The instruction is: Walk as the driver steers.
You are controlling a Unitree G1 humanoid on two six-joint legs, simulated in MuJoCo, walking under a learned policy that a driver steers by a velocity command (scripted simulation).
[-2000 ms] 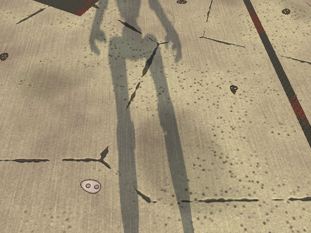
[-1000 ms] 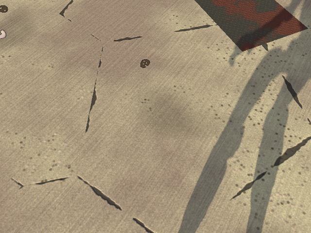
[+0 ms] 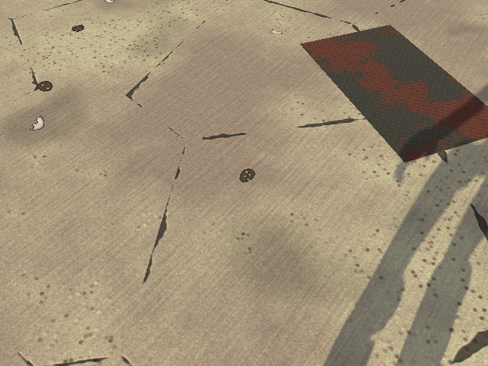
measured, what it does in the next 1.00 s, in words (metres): walks ahead: right foot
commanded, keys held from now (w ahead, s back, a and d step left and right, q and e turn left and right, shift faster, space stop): w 1.00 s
